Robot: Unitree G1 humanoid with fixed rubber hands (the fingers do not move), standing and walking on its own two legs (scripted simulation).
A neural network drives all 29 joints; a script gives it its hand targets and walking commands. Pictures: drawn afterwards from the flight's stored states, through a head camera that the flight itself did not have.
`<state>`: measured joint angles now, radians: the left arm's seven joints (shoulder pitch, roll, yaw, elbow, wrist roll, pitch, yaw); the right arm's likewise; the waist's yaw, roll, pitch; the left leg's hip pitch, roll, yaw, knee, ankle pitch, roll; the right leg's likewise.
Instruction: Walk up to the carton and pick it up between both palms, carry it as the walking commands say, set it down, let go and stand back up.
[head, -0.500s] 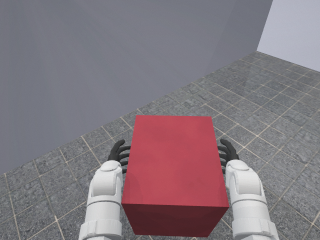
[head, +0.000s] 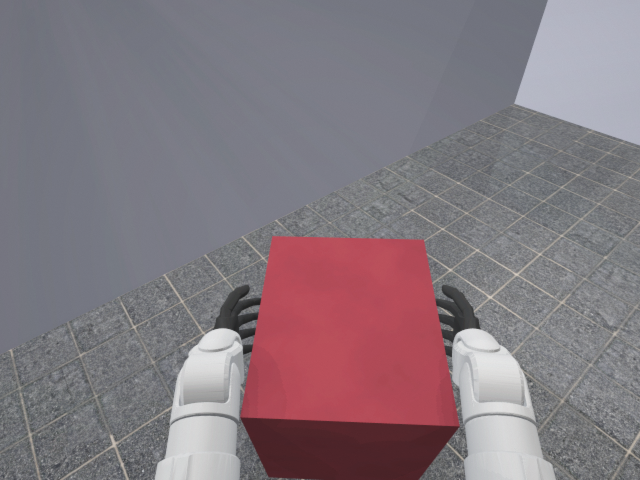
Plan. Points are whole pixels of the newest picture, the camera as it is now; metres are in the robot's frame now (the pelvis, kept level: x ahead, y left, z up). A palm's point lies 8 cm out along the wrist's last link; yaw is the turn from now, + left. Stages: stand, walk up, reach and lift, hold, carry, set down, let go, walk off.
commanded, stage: reach and lift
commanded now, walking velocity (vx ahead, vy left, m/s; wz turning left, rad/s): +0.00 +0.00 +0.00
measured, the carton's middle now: (344, 361) +0.29 +0.00 -0.03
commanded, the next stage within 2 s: hold in 0.08 s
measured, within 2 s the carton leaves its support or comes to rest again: neither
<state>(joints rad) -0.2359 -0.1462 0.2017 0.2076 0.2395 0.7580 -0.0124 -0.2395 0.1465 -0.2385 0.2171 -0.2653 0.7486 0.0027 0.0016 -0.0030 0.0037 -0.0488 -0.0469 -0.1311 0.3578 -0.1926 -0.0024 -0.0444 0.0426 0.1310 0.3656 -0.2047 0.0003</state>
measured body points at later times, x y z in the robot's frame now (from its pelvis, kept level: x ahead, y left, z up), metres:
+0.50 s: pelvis -0.01 +0.00 +0.00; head -0.06 +0.00 +0.45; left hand +0.28 +0.15 +0.04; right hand +0.29 -0.16 +0.04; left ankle +0.01 +0.12 -0.75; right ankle +0.01 -0.12 -0.75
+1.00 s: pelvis +0.00 +0.00 +0.00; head -0.05 +0.01 +0.45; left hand +0.29 +0.15 +0.04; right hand +0.28 -0.16 +0.04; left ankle +0.01 +0.12 -0.75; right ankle +0.01 -0.12 -0.75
